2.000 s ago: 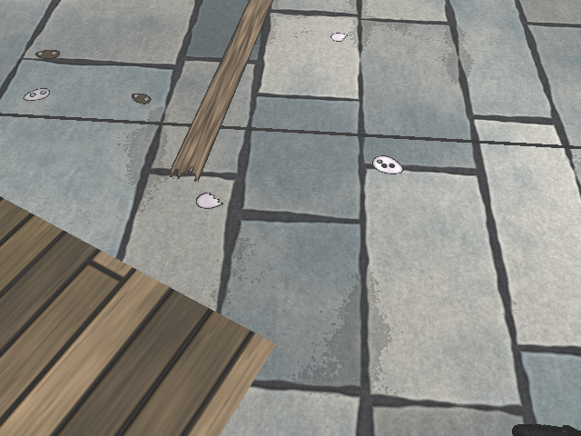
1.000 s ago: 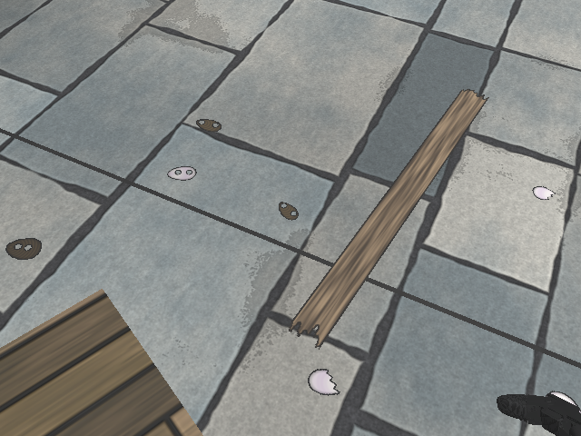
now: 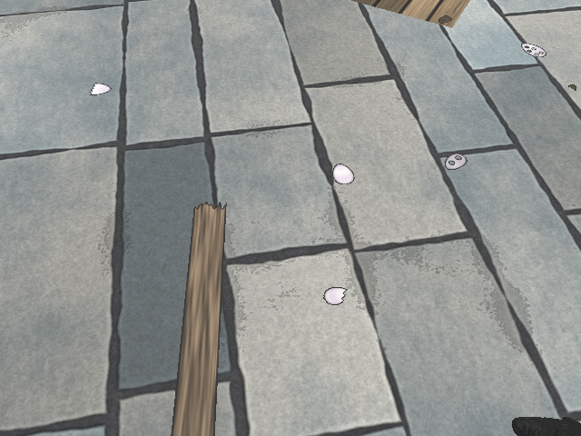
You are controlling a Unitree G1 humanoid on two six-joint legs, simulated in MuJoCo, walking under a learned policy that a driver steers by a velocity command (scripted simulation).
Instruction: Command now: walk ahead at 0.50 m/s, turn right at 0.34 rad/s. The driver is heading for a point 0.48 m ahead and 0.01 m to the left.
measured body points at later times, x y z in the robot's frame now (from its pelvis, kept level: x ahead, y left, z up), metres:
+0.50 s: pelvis +0.26 -0.06 +0.00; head +0.30 -0.07 +0.45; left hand +0.49 +0.18 -0.07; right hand +0.27 -0.34 -0.13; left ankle +0.13 +0.10 -0.65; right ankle +0.34 -0.15 -0.72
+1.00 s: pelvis +0.42 -0.05 +0.01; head +0.43 -0.04 +0.46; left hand +0.51 +0.21 -0.13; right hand +0.57 -0.31 -0.10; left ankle +0.48 +0.06 -0.72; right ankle +0.34 -0.15 -0.72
